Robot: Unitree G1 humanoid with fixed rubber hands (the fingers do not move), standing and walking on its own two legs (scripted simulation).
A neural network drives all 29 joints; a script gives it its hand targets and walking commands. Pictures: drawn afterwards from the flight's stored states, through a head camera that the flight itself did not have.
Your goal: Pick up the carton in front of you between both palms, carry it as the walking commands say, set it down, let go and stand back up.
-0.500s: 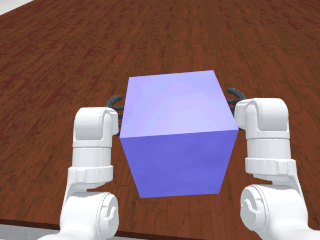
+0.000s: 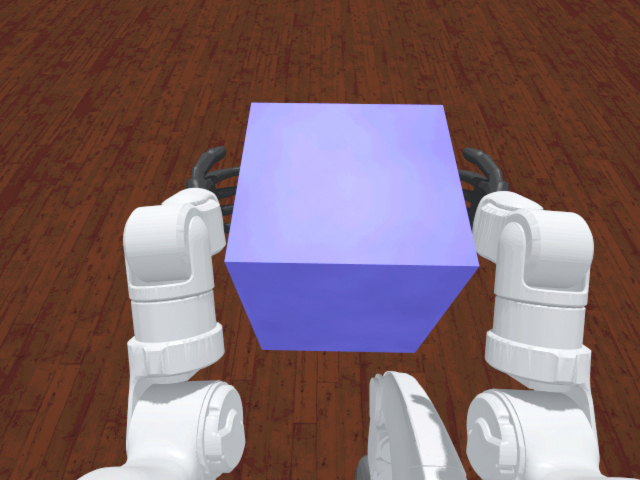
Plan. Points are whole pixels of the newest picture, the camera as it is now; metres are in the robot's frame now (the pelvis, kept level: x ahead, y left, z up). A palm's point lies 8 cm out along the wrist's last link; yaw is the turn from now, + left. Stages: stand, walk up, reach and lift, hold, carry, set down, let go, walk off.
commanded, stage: carry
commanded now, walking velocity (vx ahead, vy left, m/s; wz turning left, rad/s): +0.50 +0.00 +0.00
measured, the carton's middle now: (342, 241) +0.39 -0.03 +0.09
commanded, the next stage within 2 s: none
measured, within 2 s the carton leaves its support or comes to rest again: neither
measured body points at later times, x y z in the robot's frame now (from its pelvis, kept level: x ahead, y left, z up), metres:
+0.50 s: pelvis +0.34 -0.06 +0.11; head +0.36 -0.07 +0.56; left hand +0.72 +0.11 +0.30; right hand +0.74 -0.19 +0.29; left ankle +0.48 +0.08 -0.54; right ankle +0.29 -0.10 -0.62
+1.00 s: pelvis +0.67 -0.04 +0.13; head +0.71 -0.02 +0.58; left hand +1.02 +0.10 +0.18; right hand +1.00 -0.20 +0.19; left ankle +0.63 +0.03 -0.62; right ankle +0.75 -0.20 -0.57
